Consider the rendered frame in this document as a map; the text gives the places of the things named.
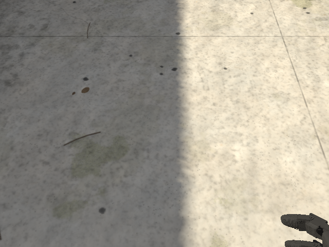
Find right robot hand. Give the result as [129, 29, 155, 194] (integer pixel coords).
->
[281, 213, 329, 247]

